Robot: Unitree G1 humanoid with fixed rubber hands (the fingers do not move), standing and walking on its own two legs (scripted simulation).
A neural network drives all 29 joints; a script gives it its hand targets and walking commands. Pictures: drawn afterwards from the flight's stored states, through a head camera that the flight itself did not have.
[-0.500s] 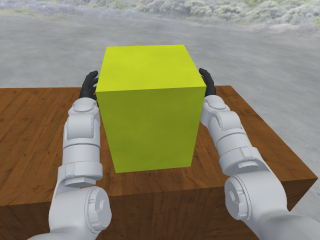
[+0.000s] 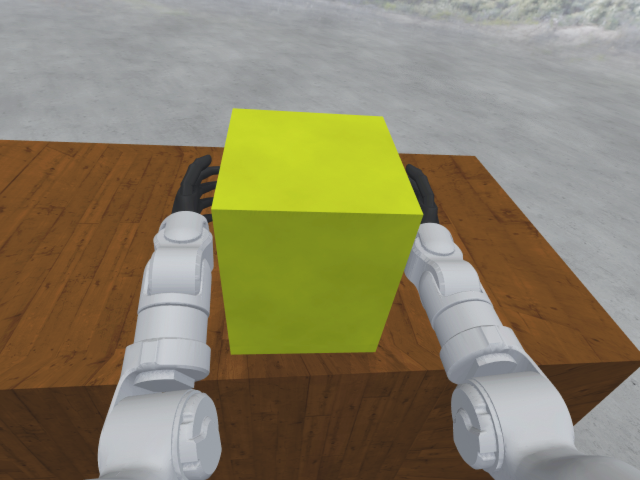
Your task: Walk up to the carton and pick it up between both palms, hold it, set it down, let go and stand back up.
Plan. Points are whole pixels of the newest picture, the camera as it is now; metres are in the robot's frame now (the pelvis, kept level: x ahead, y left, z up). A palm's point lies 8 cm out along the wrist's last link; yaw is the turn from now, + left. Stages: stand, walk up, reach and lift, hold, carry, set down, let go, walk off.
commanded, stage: set down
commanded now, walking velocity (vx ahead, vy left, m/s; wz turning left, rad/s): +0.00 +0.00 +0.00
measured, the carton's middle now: (307, 235) +0.40 +0.02 +0.15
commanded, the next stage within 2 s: none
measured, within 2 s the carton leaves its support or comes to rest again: rests again in 1.84 s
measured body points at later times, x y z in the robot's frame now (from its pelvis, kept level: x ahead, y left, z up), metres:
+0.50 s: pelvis +0.01 +0.00 +0.00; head -0.03 +0.02 +0.45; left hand +0.41 +0.16 +0.14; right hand +0.41 -0.13 +0.15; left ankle +0.03 +0.12 -0.75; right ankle -0.02 -0.11 -0.75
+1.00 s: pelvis +0.02 -0.01 +0.00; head +0.00 +0.02 +0.45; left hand +0.42 +0.17 +0.11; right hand +0.42 -0.13 +0.12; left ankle +0.03 +0.12 -0.75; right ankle -0.02 -0.11 -0.75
